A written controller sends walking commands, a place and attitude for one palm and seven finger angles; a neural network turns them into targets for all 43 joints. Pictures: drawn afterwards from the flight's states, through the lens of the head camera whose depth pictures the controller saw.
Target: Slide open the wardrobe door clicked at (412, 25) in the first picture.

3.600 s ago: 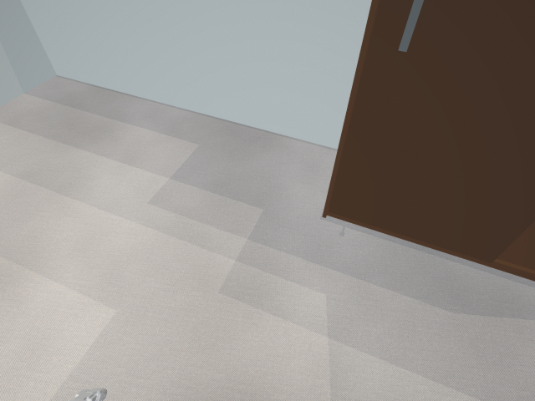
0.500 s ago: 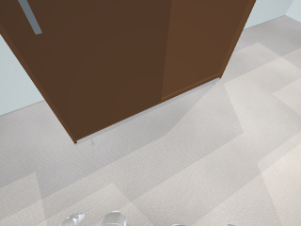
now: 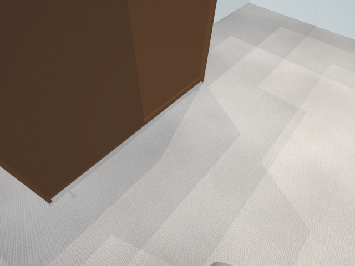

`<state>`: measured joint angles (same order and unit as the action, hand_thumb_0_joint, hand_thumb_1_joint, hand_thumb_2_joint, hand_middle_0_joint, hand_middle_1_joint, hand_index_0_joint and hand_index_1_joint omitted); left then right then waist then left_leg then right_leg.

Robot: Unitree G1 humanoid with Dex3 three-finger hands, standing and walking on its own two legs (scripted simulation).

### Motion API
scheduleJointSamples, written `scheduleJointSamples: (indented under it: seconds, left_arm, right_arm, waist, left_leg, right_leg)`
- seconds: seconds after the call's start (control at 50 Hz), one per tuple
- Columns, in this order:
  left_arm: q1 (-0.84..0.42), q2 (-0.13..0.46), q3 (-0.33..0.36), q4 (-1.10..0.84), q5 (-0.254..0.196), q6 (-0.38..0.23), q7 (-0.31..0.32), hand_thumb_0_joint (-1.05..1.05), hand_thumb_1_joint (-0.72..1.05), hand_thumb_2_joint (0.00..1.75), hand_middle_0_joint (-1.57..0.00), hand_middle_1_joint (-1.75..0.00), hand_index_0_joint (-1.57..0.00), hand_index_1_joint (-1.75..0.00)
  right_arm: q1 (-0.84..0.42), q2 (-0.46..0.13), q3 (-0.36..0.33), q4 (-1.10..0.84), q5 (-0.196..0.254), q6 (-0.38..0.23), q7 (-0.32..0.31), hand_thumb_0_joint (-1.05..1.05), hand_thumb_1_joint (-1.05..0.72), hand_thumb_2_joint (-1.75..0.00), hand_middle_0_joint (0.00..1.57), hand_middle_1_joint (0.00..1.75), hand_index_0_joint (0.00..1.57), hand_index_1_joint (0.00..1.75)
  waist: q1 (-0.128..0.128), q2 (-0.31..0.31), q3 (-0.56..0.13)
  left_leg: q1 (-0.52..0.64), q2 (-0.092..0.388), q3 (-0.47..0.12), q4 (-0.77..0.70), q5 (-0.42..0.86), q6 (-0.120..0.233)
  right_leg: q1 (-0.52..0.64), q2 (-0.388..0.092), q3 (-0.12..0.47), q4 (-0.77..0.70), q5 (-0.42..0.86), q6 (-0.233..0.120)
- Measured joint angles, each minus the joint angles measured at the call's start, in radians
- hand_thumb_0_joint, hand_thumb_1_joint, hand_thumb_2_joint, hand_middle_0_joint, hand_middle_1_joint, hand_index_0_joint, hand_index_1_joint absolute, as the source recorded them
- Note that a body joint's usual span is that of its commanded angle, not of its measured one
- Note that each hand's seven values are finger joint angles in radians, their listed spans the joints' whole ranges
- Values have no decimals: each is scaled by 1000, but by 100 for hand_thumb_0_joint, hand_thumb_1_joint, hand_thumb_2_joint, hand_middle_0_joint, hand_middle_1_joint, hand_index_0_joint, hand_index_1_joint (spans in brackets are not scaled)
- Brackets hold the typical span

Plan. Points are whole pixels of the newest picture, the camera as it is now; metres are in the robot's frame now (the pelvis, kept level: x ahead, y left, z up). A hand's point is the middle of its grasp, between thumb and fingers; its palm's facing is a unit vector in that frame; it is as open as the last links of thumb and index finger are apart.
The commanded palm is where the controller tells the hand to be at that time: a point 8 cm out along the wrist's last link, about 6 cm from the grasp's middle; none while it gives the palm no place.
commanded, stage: walk to a spot facing it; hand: left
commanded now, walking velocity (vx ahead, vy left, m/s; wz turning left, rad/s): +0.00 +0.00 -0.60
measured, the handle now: out of the picture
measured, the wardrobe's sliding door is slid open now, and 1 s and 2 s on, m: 0.00 0.00 0.00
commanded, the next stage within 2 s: turn to face it in 0.72 s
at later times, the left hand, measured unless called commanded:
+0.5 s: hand out of the picture +0.12 +0.17 -0.17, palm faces -0.14 -0.97 -0.19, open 7.3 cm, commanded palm none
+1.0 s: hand (159, 189) +0.35 +0.07 -0.17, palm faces -0.48 -0.86 -0.20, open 7.4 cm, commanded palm none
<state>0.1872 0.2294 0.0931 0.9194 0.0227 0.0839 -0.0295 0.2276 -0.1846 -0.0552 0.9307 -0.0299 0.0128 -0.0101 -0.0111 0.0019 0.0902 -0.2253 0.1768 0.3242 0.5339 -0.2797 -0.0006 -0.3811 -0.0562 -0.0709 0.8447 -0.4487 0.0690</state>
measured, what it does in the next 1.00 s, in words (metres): walks ahead, turning right: right foot, then left foot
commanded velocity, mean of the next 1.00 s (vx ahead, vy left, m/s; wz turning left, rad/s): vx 0.13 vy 0.00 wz -0.29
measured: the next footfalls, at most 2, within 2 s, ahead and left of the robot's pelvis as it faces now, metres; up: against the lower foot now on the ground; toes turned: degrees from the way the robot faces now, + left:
right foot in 0.08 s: +0.04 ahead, -0.13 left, +0.00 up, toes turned -9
left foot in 0.54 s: +0.17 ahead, +0.08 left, +0.00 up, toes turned -9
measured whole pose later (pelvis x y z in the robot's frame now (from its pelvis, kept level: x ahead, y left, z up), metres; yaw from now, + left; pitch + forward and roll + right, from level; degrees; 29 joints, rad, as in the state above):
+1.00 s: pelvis +0.16 -0.04 -0.01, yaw -26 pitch +0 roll +0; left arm 0.09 0.19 0.06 0.97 0.03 0.02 0.00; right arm 0.40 -0.15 -0.04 1.08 -0.03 -0.01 -0.03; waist -0.07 -0.02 0.09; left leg -0.10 0.11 0.30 0.53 -0.41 -0.01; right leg -0.37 -0.05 -0.10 0.61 -0.19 0.03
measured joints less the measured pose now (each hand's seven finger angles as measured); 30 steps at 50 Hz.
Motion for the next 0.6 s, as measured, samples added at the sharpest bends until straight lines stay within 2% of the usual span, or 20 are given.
scheduleJointSamples:
  seconds: [0.06, 0.08, 0.1, 0.14, 0.18, 0.22, 0.34, 0.44, 0.5, 0.54, 0.56, 0.6]
  left_arm:
    - [-23, -9, -12, -17, -1, -21, 3, 0, 91, 90, -20, -30, -20, -30]
    - [-28, -10, -16, -23, 2, -35, 6, 0, 91, 90, -20, -30, -20, -30]
    - [-39, -19, -21, -23, 0, -46, 11, 0, 91, 90, -20, -30, -20, -30]
    - [-46, -32, -28, -28, -5, -56, 20, 0, 91, 90, -20, -30, -20, -30]
    - [-38, -40, -31, -30, -8, -60, 26, 0, 91, 90, -20, -30, -20, -30]
    - [-23, -42, -35, -25, -8, -65, 27, 0, 90, 90, -20, -30, -20, -30]
    - [32, -42, -43, 7, -4, -89, 17, 0, 90, 90, -20, -30, -21, -30]
    - [83, -38, -43, 36, 0, -95, 15, 0, 90, 90, -20, -30, -21, -30]
    - [113, -29, -36, 54, 0, -89, 16, 0, 90, 90, -20, -30, -21, -30]
    - [136, -22, -29, 65, -4, -81, 16, 0, 90, 90, -20, -30, -21, -30]
    - [142, -16, -23, 73, -7, -74, 15, 0, 90, 90, -20, -30, -21, -30]
    - [147, -9, -15, 93, -4, -57, 12, 0, 90, 90, -20, -30, -21, -30]
  right_arm:
    - [24, -26, -16, 13, 2, 8, 6, 1, -90, -90, 20, 30, 21, 30]
    - [35, -36, -19, 14, 4, 13, 8, 1, -90, -90, 20, 30, 21, 30]
    - [38, -51, -22, 18, 5, 25, 7, 1, -90, -90, 20, 30, 21, 30]
    - [40, -70, -25, 30, 4, 53, 1, 1, -91, -90, 20, 30, 21, 30]
    - [37, -78, -25, 39, -1, 64, 4, 1, -91, -90, 20, 30, 20, 30]
    - [33, -79, -24, 37, -6, 59, 11, 1, -91, -90, 20, 30, 20, 30]
    - [18, -69, -18, 16, -9, 31, 22, 1, -91, -90, 20, 30, 20, 30]
    - [-10, -54, -10, 4, -4, 16, 26, 1, -91, -90, 20, 30, 20, 30]
    - [-27, -40, -1, -8, 2, -1, 23, 1, -91, -90, 20, 30, 20, 30]
    - [-31, -35, 9, -21, 5, -23, 16, 1, -91, -90, 20, 30, 20, 30]
    - [-38, -27, 13, -23, 2, -36, 11, 1, -91, -90, 20, 30, 20, 30]
    - [-41, -12, 26, -29, -3, -49, 6, 1, -91, -90, 20, 30, 20, 30]
  waist:
    - [-11, 19, 0]
    - [-12, 25, -4]
    - [-17, 45, 1]
    - [-19, 60, -1]
    - [-17, 59, -12]
    - [-17, 52, -26]
    - [-7, 27, -63]
    - [21, 7, -73]
    - [41, -14, -73]
    - [49, -22, -76]
    - [49, -36, -73]
    - [51, -47, -68]
  left_leg:
    - [-25, 34, 32, 83, -39, -25]
    - [-51, 44, 23, 144, -70, -39]
    - [-89, 45, -33, 233, -146, -52]
    - [-166, 10, -149, 416, -226, -64]
    - [-220, -18, -213, 530, -181, -73]
    - [-250, -30, -237, 556, -117, -82]
    - [-268, -48, -260, 459, -44, -93]
    - [-232, -75, -266, 311, -56, -82]
    - [-173, -101, -257, 174, -57, -70]
    - [-100, -112, -242, 33, -10, -58]
    - [-94, -117, -228, 31, 17, -27]
    - [-79, -108, -190, 60, -2, 19]
  right_leg:
    - [80, 15, -26, -198, 108, -29]
    - [92, 21, -22, -237, 153, -67]
    - [81, 34, -24, -214, 146, -92]
    - [78, 47, -16, -196, 119, -109]
    - [100, 60, 2, -238, 130, -110]
    - [124, 70, 22, -294, 161, -110]
    - [176, 93, 72, -399, 205, -118]
    - [208, 106, 106, -425, 197, -107]
    - [217, 106, 131, -403, 168, -91]
    - [204, 112, 151, -345, 125, -75]
    - [178, 109, 162, -270, 79, -79]
    - [89, 103, 138, -40, -19, -77]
